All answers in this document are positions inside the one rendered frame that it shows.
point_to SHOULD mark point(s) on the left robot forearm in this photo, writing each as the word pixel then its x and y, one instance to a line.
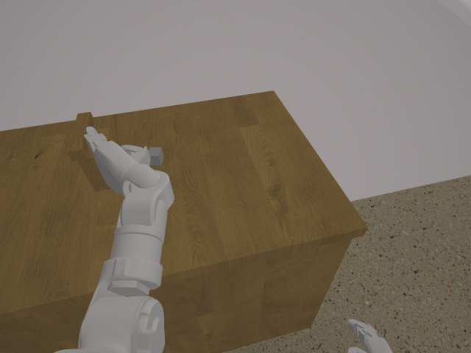
pixel 134 266

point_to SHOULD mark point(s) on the counter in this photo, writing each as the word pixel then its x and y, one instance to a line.
pixel 255 235

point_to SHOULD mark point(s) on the robot left upper arm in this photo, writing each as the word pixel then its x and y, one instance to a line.
pixel 128 324

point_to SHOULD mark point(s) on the left robot hand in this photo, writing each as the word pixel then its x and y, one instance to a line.
pixel 114 160

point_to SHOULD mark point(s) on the right robot hand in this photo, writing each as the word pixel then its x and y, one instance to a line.
pixel 368 336

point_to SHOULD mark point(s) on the tap lever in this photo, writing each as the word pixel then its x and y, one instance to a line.
pixel 156 155

